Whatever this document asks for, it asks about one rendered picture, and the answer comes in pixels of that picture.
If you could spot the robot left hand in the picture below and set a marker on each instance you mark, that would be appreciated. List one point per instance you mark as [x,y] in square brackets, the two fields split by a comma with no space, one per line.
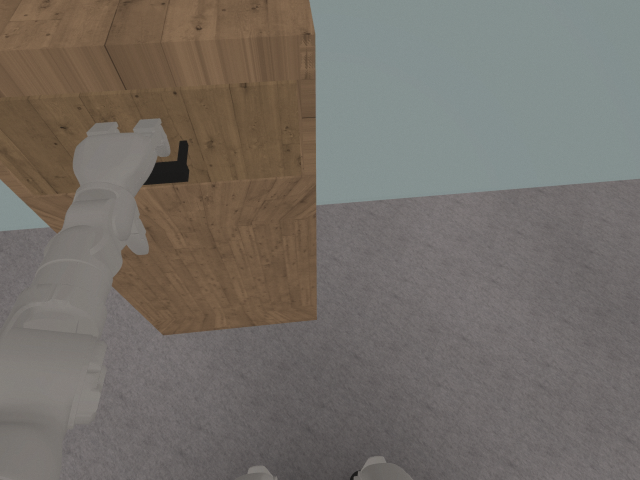
[122,159]

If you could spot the robot shin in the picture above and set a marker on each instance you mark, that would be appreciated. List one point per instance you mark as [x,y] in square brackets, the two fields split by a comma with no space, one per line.
[374,460]
[258,469]

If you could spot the cabinet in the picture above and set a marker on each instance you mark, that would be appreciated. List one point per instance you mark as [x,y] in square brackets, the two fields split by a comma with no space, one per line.
[222,255]

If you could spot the drawer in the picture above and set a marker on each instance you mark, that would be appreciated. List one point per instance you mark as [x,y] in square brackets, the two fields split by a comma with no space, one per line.
[234,131]

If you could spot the robot left upper arm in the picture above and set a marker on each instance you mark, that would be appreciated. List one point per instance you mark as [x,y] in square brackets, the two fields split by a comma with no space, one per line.
[49,381]

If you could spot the robot right shin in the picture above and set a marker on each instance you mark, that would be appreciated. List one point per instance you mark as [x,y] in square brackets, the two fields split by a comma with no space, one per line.
[374,460]

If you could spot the left robot forearm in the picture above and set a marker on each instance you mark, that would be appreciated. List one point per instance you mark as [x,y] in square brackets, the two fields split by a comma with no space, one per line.
[71,285]

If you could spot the robot left shin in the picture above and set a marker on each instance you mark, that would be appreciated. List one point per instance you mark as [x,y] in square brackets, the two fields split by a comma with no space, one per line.
[258,469]

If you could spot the handle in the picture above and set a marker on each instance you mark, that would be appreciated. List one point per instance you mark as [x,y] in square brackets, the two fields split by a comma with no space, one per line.
[173,171]

